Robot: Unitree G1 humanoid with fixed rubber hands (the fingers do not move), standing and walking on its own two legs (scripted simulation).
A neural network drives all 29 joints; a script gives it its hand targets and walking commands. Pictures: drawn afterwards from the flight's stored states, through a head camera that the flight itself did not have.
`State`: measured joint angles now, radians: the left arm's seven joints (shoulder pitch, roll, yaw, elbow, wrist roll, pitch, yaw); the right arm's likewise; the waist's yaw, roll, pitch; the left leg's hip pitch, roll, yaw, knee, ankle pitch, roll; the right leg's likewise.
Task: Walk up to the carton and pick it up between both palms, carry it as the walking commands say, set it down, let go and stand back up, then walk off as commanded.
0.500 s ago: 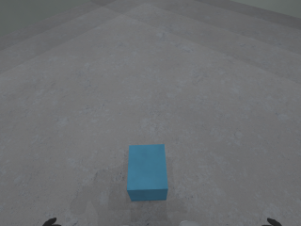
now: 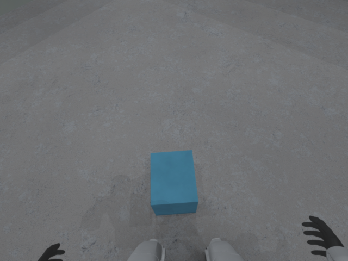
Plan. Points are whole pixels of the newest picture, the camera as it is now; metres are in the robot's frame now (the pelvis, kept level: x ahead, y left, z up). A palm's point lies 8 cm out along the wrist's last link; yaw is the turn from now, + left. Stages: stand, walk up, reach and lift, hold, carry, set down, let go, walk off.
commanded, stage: walk up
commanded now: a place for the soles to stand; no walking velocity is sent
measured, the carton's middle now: (173, 183) +0.48 +0.06 -0.63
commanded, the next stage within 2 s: none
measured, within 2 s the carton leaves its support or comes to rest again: neither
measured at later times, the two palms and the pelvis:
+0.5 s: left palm out of the picture +0.11 +0.35 -0.10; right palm out of the picture +0.07 -0.26 -0.09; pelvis -0.02 +0.05 +0.01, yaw -1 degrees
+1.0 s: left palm out of the picture +0.08 +0.32 -0.08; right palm out of the picture +0.08 -0.28 -0.09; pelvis -0.01 +0.02 +0.03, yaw -1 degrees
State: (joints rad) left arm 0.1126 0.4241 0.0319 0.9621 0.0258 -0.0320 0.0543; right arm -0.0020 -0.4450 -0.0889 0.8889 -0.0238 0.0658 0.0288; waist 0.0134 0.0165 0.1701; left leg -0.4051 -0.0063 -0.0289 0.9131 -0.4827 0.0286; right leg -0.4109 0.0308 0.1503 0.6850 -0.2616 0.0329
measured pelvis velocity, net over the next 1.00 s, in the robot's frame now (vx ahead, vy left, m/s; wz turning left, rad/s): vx -0.01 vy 0.02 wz -0.02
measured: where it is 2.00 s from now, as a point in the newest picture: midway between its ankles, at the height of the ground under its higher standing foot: outside the picture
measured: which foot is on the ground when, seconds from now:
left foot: down 0.00-1.00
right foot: down 0.00-0.10, up 0.12-0.28, down 0.30-1.00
